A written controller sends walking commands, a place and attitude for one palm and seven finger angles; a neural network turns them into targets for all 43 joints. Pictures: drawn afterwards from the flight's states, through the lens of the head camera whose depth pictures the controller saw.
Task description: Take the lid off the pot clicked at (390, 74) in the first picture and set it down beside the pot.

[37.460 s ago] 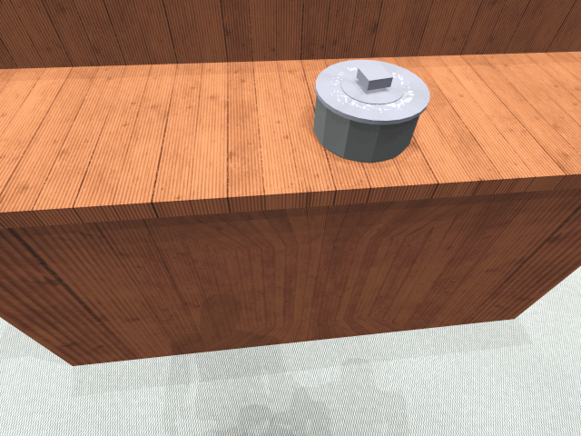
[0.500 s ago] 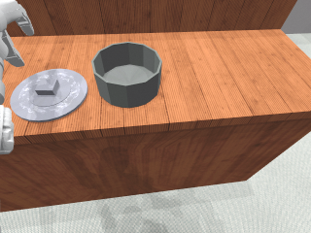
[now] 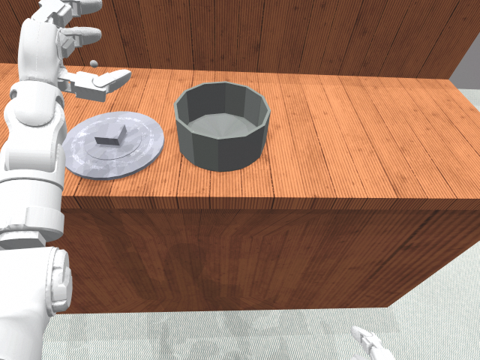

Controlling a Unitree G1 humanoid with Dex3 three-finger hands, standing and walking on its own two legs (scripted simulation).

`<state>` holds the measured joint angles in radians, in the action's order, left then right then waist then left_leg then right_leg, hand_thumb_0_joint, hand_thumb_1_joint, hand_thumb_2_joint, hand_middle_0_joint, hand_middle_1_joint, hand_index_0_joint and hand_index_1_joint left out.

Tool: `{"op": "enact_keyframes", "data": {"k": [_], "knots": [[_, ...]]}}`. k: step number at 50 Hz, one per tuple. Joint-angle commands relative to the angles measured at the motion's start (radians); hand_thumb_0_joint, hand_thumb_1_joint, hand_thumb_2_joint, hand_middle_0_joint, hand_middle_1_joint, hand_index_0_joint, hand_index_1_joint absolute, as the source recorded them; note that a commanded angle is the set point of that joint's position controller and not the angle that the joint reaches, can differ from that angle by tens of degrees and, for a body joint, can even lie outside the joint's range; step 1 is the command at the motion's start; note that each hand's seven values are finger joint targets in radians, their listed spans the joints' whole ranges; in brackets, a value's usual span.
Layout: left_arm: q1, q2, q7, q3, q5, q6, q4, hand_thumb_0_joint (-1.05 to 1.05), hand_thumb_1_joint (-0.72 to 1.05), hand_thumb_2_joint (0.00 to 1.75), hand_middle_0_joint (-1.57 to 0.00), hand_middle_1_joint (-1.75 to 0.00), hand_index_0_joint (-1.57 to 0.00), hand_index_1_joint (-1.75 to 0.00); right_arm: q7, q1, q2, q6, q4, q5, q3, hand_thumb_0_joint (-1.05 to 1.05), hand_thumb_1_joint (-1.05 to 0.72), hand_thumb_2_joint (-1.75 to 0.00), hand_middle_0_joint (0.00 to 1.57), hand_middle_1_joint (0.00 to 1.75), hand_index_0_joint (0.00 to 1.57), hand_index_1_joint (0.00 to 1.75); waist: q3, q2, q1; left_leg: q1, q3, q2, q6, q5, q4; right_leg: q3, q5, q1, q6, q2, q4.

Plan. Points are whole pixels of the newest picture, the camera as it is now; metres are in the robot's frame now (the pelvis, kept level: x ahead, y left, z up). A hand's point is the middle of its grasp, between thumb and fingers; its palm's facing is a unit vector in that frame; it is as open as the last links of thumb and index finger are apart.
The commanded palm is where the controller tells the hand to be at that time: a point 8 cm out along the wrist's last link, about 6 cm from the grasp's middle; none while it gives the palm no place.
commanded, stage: draw the hand back to the body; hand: left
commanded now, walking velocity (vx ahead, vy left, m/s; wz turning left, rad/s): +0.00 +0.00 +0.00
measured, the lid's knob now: (111, 133) +0.52 +0.28 +0.07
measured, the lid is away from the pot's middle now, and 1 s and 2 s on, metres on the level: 0.23 0.23 0.23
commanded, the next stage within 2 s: step back with the hand held close in 1.50 s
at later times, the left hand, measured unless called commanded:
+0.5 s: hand (83, 103) +0.34 +0.20 +0.27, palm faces +0.40 -0.88 -0.23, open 8.8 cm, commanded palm +0.29 +0.25 +0.27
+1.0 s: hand (72, 174) +0.24 +0.18 +0.26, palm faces +0.46 -0.85 -0.26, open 7.5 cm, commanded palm +0.19 +0.22 +0.26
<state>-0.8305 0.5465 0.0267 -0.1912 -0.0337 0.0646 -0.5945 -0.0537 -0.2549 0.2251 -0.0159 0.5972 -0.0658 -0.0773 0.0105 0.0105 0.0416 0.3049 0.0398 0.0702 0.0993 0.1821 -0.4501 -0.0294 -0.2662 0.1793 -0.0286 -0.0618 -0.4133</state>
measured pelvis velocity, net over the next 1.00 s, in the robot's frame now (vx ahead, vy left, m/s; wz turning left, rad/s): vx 0.00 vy -0.07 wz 0.01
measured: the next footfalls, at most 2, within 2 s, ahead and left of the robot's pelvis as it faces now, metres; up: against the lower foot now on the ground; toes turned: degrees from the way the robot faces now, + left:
none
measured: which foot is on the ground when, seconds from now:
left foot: down 0.00-1.00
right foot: down 0.00-1.00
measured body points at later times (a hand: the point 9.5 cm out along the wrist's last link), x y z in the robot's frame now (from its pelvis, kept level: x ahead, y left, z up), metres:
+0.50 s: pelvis +0.01 -0.05 +0.00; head -0.01 -0.06 +0.45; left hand +0.31 +0.25 +0.28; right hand +0.18 -0.30 -0.09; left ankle +0.03 +0.05 -0.74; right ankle -0.03 -0.11 -0.74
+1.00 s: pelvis +0.00 -0.07 +0.00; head -0.03 -0.10 +0.45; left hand +0.21 +0.22 +0.27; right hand +0.20 -0.30 -0.08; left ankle +0.03 +0.05 -0.74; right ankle -0.03 -0.11 -0.74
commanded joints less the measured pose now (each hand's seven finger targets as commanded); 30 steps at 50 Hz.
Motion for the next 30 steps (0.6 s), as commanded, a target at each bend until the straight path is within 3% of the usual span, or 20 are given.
{"op": "enact_keyframes", "data": {"k": [1, 2, 3, 6, 9, 12, 13, 14, 15, 17, 18, 19, 20, 23, 25, 28, 30], "knots": [[-0.374, 0.234, -0.068, -0.134, 0.065, 0.08, 0.393, 0.0, 0.14, 0.82, -0.37, -0.64, -0.37, -0.64, 0.0, 0.057, 0.188, 0.077, -0.107, 0.012, 0.087, 0.0, -0.9, -0.9, 0.2, 0.3, 0.2, 0.3, 0.331, -0.235, -0.009, -0.451, -0.167, -0.173, -0.107, -0.2, 0.078, 0.031, 0.105, 0.111, -0.044, 0.009, 0.069], [-0.318, 0.274, -0.073, -0.176, 0.069, 0.084, 0.433, 0.0, 0.16, 0.82, -0.36, -0.63, -0.36, -0.63, 0.0, 0.055, 0.195, 0.074, -0.108, 0.015, 0.087, 0.0, -0.9, -0.9, 0.2, 0.3, 0.2, 0.3, 0.333, -0.219, -0.021, -0.436, -0.155, -0.168, -0.107, -0.253, 0.068, 0.035, 0.135, 0.073, -0.043, 0.011, 0.076], [-0.247, 0.301, -0.079, -0.214, 0.072, 0.077, 0.416, 0.0, 0.19, 0.82, -0.36, -0.61, -0.36, -0.61, 0.001, 0.066, 0.195, 0.071, -0.105, 0.018, 0.085, 0.0, -0.9, -0.9, 0.2, 0.3, 0.2, 0.3, 0.319, -0.144, -0.025, -0.401, -0.13, -0.158, -0.094, -0.27, 0.061, 0.034, 0.173, 0.042, -0.041, 0.008, 0.084], [-0.133, 0.255, -0.074, -0.203, 0.093, 0.062, 0.425, 0.0, 0.26, 0.83, -0.34, -0.58, -0.34, -0.58, 0.003, 0.078, 0.194, 0.064, -0.102, 0.013, 0.089, 0.0, -0.9, -0.9, 0.2, 0.3, 0.2, 0.3, 0.288, -0.027, -0.024, -0.339, -0.074, -0.14, -0.069, -0.261, 0.054, 0.035, 0.235, -0.011, -0.03, 0.01, 0.093], [-0.089, 0.195, -0.068, -0.157, 0.11, 0.063, 0.536, 0.0, 0.33, 0.84, -0.32, -0.55, -0.32, -0.55, 0.005, 0.117, 0.19, 0.073, -0.108, 0.004, 0.091, 0.0, -0.9, -0.9, 0.2, 0.3, 0.2, 0.3, 0.274, -0.068, -0.025, -0.356, -0.06, -0.131, -0.056, -0.249, 0.051, 0.026, 0.244, -0.001, -0.026, 0.014, 0.1], [-0.069, 0.205, -0.076, -0.171, 0.116, 0.062, 0.634, 0.0, 0.41, 0.85, -0.31, -0.52, -0.31, -0.52, 0.005, 0.132, 0.189, 0.078, -0.103, 0.003, 0.092, 0.0, -0.9, -0.9, 0.2, 0.3, 0.2, 0.3, 0.264, -0.107, -0.028, -0.366, -0.05, -0.123, -0.048, -0.26, 0.042, 0.02, 0.269, -0.01, -0.024, 0.019, 0.103], [-0.056, 0.254, -0.083, -0.217, 0.115, 0.06, 0.65, 0.0, 0.43, 0.85, -0.3, -0.51, -0.3, -0.51, 0.004, 0.144, 0.192, 0.079, -0.098, 0.005, 0.09, 0.0, -0.9, -0.9, 0.2, 0.3, 0.2, 0.3, 0.259, -0.103, -0.034, -0.353, -0.049, -0.116, -0.047, -0.253, 0.041, 0.014, 0.284, -0.012, -0.024, 0.017, 0.109], [-0.034, 0.229, -0.085, -0.204, 0.114, 0.056, 0.64, 0.0, 0.46, 0.85, -0.3, -0.5, -0.3, -0.5, 0.003, 0.148, 0.186, 0.08, -0.093, 0.005, 0.088, 0.0, -0.9, -0.9, 0.2, 0.3, 0.2, 0.3, 0.256, -0.107, -0.032, -0.347, -0.041, -0.109, -0.047, -0.243, 0.042, 0.013, 0.286, -0.018, -0.023, 0.019, 0.107], [-0.007, 0.248, -0.089, -0.232, 0.119, 0.054, 0.658, 0.0, 0.48, 0.86, -0.29, -0.48, -0.29, -0.48, 0.002, 0.153, 0.183, 0.082, -0.092, 0.005, 0.088, 0.0, -0.9, -0.9, 0.2, 0.3, 0.2, 0.3, 0.25, -0.076, -0.038, -0.335, -0.04, -0.106, -0.045, -0.238, 0.042, 0.013, 0.302, -0.031, -0.02, 0.02, 0.109], [0.038, 0.206, -0.086, -0.207, 0.123, 0.057, 0.698, 0.0, 0.53, 0.86, -0.28, -0.46, -0.28, -0.46, 0.0, 0.16, 0.179, 0.082, -0.09, 0.006, 0.089, 0.0, -0.9, -0.9, 0.2, 0.3, 0.2, 0.3, 0.243, -0.099, -0.037, -0.338, -0.032, -0.102, -0.041, -0.248, 0.035, 0.011, 0.329, -0.045, -0.018, 0.025, 0.106], [0.077, 0.232, -0.089, -0.244, 0.132, 0.057, 0.741, 0.0, 0.56, 0.86, -0.28, -0.45, -0.28, -0.45, 0.003, 0.177, 0.179, 0.085, -0.094, 0.008, 0.087, 0.0, -0.9, -0.9, 0.2, 0.3, 0.2, 0.3, 0.25, -0.099, -0.048, -0.339, -0.031, -0.098, -0.041, -0.258, 0.033, 0.006, 0.358, -0.05, -0.016, 0.027, 0.11], [0.117, 0.18, -0.085, -0.206, 0.131, 0.052, 0.734, 0.0, 0.58, 0.87, -0.27, -0.44, -0.27, -0.44, 0.004, 0.185, 0.172, 0.086, -0.092, 0.007, 0.085, 0.0, -0.9, -0.9, 0.2, 0.3, 0.2, 0.3, 0.244, -0.11, -0.045, -0.338, -0.025, -0.094, -0.042, -0.262, 0.033, 0.006, 0.362, -0.051, -0.014, 0.028, 0.107], [0.159, 0.167, -0.085, -0.206, 0.137, 0.043, 0.703, 0.0, 0.6, 0.87, -0.26, -0.43, -0.26, -0.43, 0.003, 0.18, 0.169, 0.085, -0.088, 0.007, 0.085, 0.0, -0.9, -0.9, 0.2, 0.3, 0.2, 0.3, 0.218, -0.067, -0.047, -0.322, -0.025, -0.092, -0.041, -0.247, 0.033, 0.008, 0.37, -0.045, -0.009, 0.028, 0.109], [0.202, 0.187, -0.086, -0.238, 0.146, 0.045, 0.777, 0.0, 0.68, 0.88, -0.25, -0.4, -0.25, -0.4, 0.003, 0.205, 0.169, 0.082, -0.089, 0.01, 0.084, 0.0, -0.9, -0.9, 0.2, 0.3, 0.2, 0.3, 0.209, -0.064, -0.054, -0.31, -0.017, -0.084, -0.037, -0.221, 0.031, -0.003, 0.402, -0.061, -0.002, 0.039, 0.118], [0.26, 0.207, -0.09, -0.279, 0.154, 0.037, 0.763, 0.0, 0.73, 0.88, -0.24, -0.38, -0.24, -0.38, -0.002, 0.213, 0.164, 0.08, -0.086, 0.013, 0.081, 0.0, -0.9, -0.9, 0.2, 0.3, 0.2, 0.3, 0.194, 0.008, -0.062, -0.293, -0.015, -0.082, -0.035, -0.191, 0.032, -0.008, 0.421, -0.076, 0.012, 0.049, 0.122], [0.258, 0.205, -0.086, -0.285, 0.159, 0.054, 0.885, 0.0, 0.8, 0.89, -0.22, -0.34, -0.22, -0.34, -0.004, 0.248, 0.156, 0.084, -0.094, 0.016, 0.08, 0.0, -0.9, -0.9, 0.2, 0.3, 0.2, 0.3, 0.209, -0.038, -0.066, -0.31, -0.006, -0.073, -0.033, -0.19, 0.023, -0.023, 0.459, -0.089, 0.017, 0.062, 0.127], [0.32, 0.166, -0.086, -0.272, 0.164, 0.056, 0.925, 0.0, 0.85, 0.89, -0.21, -0.32, -0.21, -0.32, -0.002, 0.257, 0.143, 0.092, -0.097, 0.019, 0.075, 0.0, -0.9, -0.9, 0.2, 0.3, 0.2, 0.3, 0.223, -0.067, -0.073, -0.325, -0.007, -0.07, -0.036, -0.208, 0.025, -0.023, 0.494, -0.104, 0.021, 0.064, 0.119]]}}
